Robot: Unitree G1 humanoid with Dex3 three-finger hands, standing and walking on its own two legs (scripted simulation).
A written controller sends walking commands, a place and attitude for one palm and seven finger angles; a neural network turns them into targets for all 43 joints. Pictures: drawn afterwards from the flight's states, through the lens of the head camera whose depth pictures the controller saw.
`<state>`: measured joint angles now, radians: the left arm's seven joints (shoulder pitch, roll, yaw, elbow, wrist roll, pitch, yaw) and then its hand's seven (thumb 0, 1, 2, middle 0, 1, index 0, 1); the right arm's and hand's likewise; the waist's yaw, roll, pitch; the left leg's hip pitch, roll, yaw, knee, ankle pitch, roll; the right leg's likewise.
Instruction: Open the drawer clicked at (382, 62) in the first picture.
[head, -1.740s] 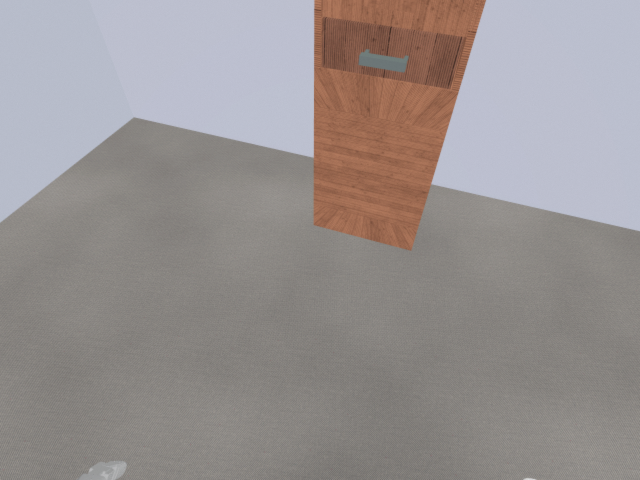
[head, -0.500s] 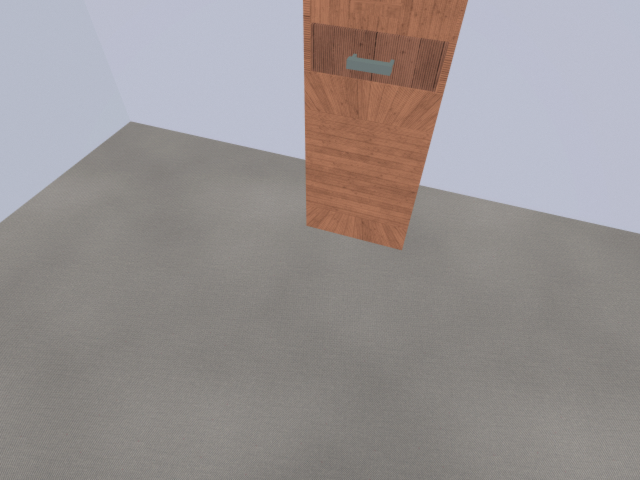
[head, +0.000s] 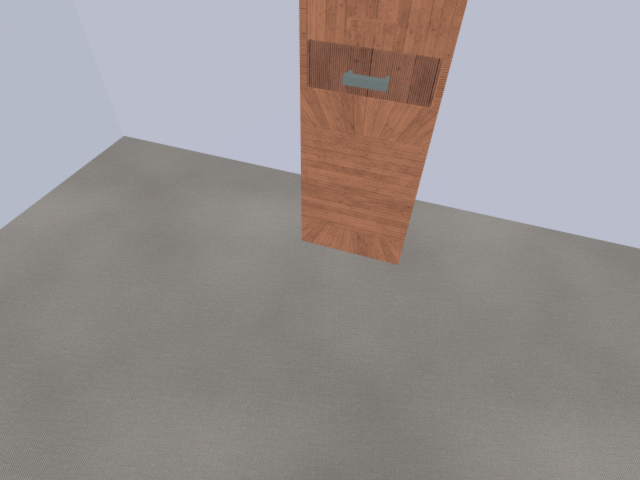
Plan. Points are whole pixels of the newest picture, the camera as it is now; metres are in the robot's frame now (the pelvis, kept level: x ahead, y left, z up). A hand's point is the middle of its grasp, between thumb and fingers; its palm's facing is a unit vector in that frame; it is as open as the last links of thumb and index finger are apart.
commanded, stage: walk to a spot facing it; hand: left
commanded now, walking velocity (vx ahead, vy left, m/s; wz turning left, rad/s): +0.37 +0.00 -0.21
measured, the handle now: (367, 78) +1.16 -0.06 +0.01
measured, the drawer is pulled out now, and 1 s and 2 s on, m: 0.00 0.00 0.00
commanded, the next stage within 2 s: turn to face it in 0.48 s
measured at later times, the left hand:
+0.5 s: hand out of the picture +0.12 +0.15 -0.17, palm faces -0.02 -0.99 -0.13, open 7.4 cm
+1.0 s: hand (228, 325) +0.42 +0.20 -0.17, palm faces -0.17 -0.97 -0.19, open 7.4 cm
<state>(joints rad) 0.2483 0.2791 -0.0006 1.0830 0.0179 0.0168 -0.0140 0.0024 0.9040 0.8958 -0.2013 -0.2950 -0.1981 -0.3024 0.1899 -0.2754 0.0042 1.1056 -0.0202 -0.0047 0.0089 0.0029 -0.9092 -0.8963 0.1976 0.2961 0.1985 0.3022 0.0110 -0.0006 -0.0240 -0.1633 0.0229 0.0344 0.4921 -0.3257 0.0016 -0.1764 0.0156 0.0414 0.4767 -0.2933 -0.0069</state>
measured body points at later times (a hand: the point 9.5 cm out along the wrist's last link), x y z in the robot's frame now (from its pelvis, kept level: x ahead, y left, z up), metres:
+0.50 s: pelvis +0.17 -0.01 +0.00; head +0.18 -0.01 +0.45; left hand +0.12 +0.20 -0.16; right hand +0.18 -0.24 -0.15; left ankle +0.25 +0.11 -0.68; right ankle +0.07 -0.11 -0.74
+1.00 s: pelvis +0.32 +0.04 +0.00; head +0.32 +0.04 +0.45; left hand +0.43 +0.25 -0.15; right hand +0.31 -0.20 -0.16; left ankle +0.37 +0.11 -0.74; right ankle +0.32 -0.09 -0.71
